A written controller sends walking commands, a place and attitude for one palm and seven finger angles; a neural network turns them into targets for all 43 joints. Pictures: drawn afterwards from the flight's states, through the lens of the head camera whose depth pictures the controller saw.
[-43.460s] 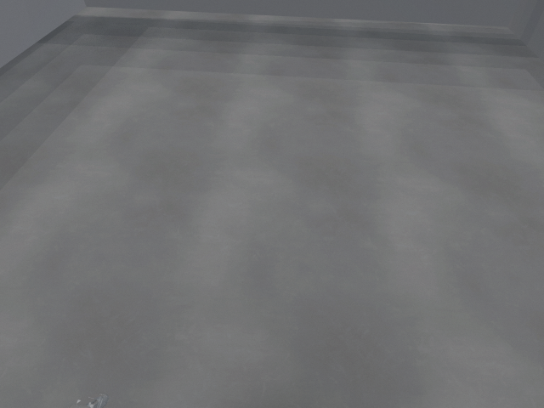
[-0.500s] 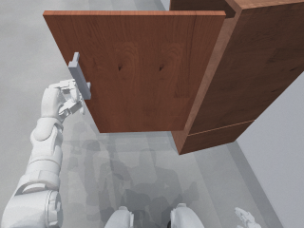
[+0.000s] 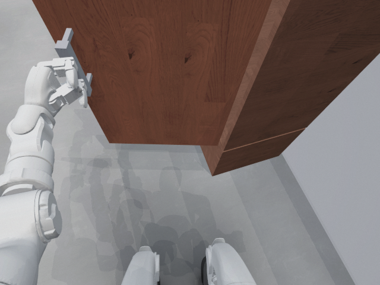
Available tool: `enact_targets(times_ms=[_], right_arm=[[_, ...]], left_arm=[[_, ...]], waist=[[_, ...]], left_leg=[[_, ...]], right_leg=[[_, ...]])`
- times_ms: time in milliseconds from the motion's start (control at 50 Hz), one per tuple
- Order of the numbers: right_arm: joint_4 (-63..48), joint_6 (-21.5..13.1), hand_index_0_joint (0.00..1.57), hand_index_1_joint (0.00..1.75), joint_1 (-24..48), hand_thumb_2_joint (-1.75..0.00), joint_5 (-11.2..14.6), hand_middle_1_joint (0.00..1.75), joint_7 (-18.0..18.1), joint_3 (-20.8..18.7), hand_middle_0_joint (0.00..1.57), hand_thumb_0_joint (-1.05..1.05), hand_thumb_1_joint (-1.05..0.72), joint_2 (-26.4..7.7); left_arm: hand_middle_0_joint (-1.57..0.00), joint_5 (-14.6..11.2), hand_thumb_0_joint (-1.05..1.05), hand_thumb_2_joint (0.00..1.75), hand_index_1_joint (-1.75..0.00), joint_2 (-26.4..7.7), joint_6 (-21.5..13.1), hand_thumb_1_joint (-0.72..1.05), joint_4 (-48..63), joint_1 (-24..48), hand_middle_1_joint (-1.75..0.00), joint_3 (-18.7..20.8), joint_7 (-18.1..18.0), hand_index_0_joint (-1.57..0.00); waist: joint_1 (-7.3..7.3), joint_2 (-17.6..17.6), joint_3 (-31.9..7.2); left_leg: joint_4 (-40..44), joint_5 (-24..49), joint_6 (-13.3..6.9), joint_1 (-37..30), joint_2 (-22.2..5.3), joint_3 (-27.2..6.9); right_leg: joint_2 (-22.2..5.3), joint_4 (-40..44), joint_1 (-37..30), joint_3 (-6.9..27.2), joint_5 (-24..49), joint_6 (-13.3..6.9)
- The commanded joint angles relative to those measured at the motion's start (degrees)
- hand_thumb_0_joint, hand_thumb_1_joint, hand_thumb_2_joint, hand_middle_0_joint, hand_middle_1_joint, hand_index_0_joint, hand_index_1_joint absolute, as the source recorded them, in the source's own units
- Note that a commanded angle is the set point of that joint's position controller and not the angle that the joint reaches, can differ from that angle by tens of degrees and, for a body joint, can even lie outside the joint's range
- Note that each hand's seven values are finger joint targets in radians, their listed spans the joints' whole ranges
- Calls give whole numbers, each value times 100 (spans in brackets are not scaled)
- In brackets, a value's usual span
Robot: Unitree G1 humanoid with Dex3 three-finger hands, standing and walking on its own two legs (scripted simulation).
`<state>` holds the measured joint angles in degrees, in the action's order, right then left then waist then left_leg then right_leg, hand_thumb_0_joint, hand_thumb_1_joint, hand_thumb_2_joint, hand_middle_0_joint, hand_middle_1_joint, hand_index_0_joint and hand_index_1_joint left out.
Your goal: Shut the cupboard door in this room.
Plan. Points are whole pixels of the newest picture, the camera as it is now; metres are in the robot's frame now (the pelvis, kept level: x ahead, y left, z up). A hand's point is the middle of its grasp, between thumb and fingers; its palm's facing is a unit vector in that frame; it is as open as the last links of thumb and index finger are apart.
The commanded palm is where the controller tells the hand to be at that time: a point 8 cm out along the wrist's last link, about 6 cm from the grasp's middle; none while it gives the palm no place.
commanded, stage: push the door shut along its arc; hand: left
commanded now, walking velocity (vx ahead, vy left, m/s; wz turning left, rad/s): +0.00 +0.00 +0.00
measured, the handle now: (78, 64) +0.57 +0.22 +0.07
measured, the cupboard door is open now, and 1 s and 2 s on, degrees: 72 61 55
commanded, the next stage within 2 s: pull the fist back off the door in 1.06 s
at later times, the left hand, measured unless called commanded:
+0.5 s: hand (105, 65) +0.55 +0.15 +0.09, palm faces -0.24 -0.97 -0.02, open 3.2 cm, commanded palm +0.55 +0.20 +0.08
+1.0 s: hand (124, 47) +0.60 +0.12 +0.09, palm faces -0.34 -0.94 -0.03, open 3.0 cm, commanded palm +0.61 +0.16 +0.08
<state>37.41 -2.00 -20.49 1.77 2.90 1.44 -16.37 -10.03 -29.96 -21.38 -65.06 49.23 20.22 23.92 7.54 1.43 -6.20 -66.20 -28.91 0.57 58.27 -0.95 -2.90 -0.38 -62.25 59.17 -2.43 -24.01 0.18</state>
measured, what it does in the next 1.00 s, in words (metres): stands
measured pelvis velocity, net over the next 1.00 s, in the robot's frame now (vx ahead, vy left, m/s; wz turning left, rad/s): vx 0.01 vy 0.00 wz -0.05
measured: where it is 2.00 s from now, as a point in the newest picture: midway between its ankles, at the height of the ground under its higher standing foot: outside the picture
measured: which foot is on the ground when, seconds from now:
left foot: down 0.00-1.00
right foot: down 0.00-1.00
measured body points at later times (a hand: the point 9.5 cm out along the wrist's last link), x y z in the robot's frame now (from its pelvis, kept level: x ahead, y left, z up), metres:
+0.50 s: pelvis +0.00 +0.01 -0.01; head +0.16 +0.02 +0.41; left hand +0.55 +0.21 +0.09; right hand +0.00 -0.26 -0.11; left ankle +0.02 +0.12 -0.65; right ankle +0.05 -0.13 -0.65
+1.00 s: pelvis +0.01 +0.00 -0.02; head +0.20 +0.01 +0.38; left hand +0.61 +0.17 +0.10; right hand -0.04 -0.26 -0.12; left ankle +0.02 +0.12 -0.65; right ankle +0.05 -0.13 -0.65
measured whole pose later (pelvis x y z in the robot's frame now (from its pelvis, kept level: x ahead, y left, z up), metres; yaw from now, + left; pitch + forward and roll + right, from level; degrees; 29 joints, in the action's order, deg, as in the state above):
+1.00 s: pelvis +0.01 +0.00 -0.02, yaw -3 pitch +29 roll -4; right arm 36.1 -2.0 -22.9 0.0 2.8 4.1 -15.9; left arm -0.8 -42.5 -12.4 -77.1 75.8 19.1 29.5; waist 16.8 3.4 -4.8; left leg -72.3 -31.4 0.6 70.3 -2.8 -3.2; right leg 1.6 -66.5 71.0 -2.5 -24.9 0.1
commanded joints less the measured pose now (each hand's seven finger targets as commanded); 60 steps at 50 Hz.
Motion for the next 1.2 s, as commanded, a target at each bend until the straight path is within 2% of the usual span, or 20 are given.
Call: enact_targets(times_ms=[0,40,80,200,220,280,320,360,480,580,660,740,800,840,960,1020,1040,1140,1160,1180], right_arm=[[-333,-192,20,30,-756,-90,-38,30,70,-355,20,0,-90,-1006],[-309,-203,20,30,-834,-90,-46,30,83,-339,20,0,-90,-1035],[-293,-213,20,30,-885,-90,-72,30,59,-342,20,0,-90,-1026],[-289,-172,20,30,-1026,-90,-100,30,20,-315,20,0,-90,-1044],[-317,-180,20,30,-1053,-90,-105,30,18,-311,20,0,-90,-1028],[-273,-142,20,30,-1127,-90,-134,30,-14,-320,20,0,-90,-1043],[-309,-110,20,30,-1178,-90,-137,30,-13,-286,20,0,-90,-1044],[-292,-96,20,30,-1165,-90,-145,30,-38,-297,20,0,-90,-1018],[-309,-50,20,30,-1266,-90,-158,30,-39,-273,20,0,-90,-1025],[-292,-49,20,30,-1310,-90,-167,30,-28,-261,20,0,-90,-1014],[-330,-59,20,30,-1377,-90,-175,30,8,-217,20,0,-90,-1022],[-355,-48,20,30,-1418,-90,-187,30,16,-212,20,0,-90,-1010],[-375,-30,20,30,-1471,-90,-177,30,46,-196,20,0,-90,-1028],[-321,-56,20,30,-1481,-90,-183,30,57,-196,20,0,-90,-1017],[-175,-108,20,30,-1583,-90,-209,30,106,-158,20,0,-90,-1063],[-125,-151,20,30,-1606,-90,-240,30,98,-157,20,0,-90,-1058],[-74,-150,20,30,-1635,-90,-255,30,101,-153,20,0,-90,-1080],[-2,-179,20,30,-1616,-90,-261,30,99,-115,20,0,-90,-1080],[-207,-182,20,30,-2021,-90,-409,30,23,-6,20,0,-90,-979],[-248,-168,20,30,-1944,-90,-433,30,-91,2,20,0,-90,-972]], left_arm=[[-130,25,0,90,-150,-1137,-273,90,1006,3156,-150,-97,157,-130],[-130,54,0,90,-150,-1375,-251,90,934,3396,-150,22,173,-130],[-130,102,0,90,-150,-1209,-231,90,985,3516,-150,-148,228,-130],[-130,154,0,90,-150,-1500,-121,90,865,3735,-150,0,330,-130],[-130,135,0,90,-150,-1350,-129,90,931,3814,-150,-113,334,-130],[-130,195,0,90,-150,-1461,-64,90,859,3906,-150,-2,298,-130],[-130,207,0,90,-150,-1603,-30,90,742,3913,-150,118,234,-130],[-130,333,0,90,-150,-1459,-17,90,770,4107,-150,-67,189,-130],[-130,405,0,90,-150,-1822,81,90,572,4321,-150,131,232,-130],[-130,488,0,90,-150,-1784,149,90,460,4570,-150,-5,295,-130],[-130,539,0,90,-150,-2315,257,90,304,4663,-150,309,354,-130],[-130,624,0,90,-150,-2343,310,90,335,4778,-150,234,405,-130],[-130,691,0,90,-150,-2566,449,90,115,4819,-150,308,458,-130],[-130,707,0,90,-150,-2422,462,90,176,5115,-150,137,491,-130],[-130,796,0,90,-150,-2439,578,90,-42,5734,-150,-62,562,-130],[-130,795,0,90,-150,-2171,627,90,58,6041,-150,-265,581,-130],[-130,825,0,90,-150,-2266,631,90,87,6160,-150,-265,587,-130],[-130,889,0,90,-150,-2096,772,90,-107,6430,-150,-455,591,-130],[-130,563,0,90,-150,-2486,891,90,-32,6277,-150,845,-479,-130],[-130,718,0,90,-150,-2066,1005,90,-335,5840,-150,504,-976,-130]], waist=[[428,662,-2477],[463,593,-2575],[505,848,-2767],[518,918,-2941],[568,1037,-2982],[578,1064,-3008],[592,956,-2910],[673,1043,-2872],[717,1001,-3019],[844,994,-3029],[800,950,-3239],[836,1097,-3351],[905,853,-3224],[1004,1071,-3312],[1280,1189,-3237],[1356,1481,-3366],[1355,1585,-3539],[1500,1661,-3368],[1145,1846,-3457],[1143,1763,-3348]], left_leg=[[857,1163,-210,-1505,45,-123],[810,1258,-223,-1460,24,-151],[771,1427,-206,-1703,20,-177],[668,1738,-204,-1723,-2,-192],[657,1869,-203,-1865,4,-204],[648,2065,-163,-2041,-43,-279],[639,2100,-179,-1903,-33,-260],[606,2016,-181,-1883,-46,-243],[488,2084,-219,-1638,-35,-180],[376,2102,-241,-1571,-40,-163],[260,2093,-272,-1168,-11,-79],[188,2222,-262,-1180,-22,-68],[139,2063,-305,-801,-4,-5],[72,2110,-306,-930,-20,-23],[-91,2085,-328,-950,-57,-98],[-168,2216,-319,-1188,-58,-144],[-185,2302,-292,-1301,-82,-191],[-231,2142,-299,-1204,-91,-201],[-84,2098,-285,-1025,-170,-318],[10,2070,-224,-1001,-169,-340]], right_leg=[[164,788,-1004,145,693,-169],[177,735,-1022,136,762,-169],[173,716,-851,110,816,-183],[200,655,-878,88,1023,-192],[222,623,-762,57,1062,-211],[221,612,-622,5,1094,-202],[243,582,-649,-12,1132,-209],[233,608,-570,20,1112,-182],[258,554,-807,59,1325,-182],[271,525,-677,62,1356,-167],[277,439,-1064,124,1589,-168],[284,354,-1020,111,1737,-168],[299,379,-1195,146,1772,-143],[298,344,-974,136,1767,-143],[319,287,-528,65,1574,-143],[335,210,-209,-6,1531,-179],[333,166,-167,-24,1531,-180],[361,165,65,-89,1367,-189],[302,231,-47,-71,1248,-165],[289,184,20,-118,1134,-158]])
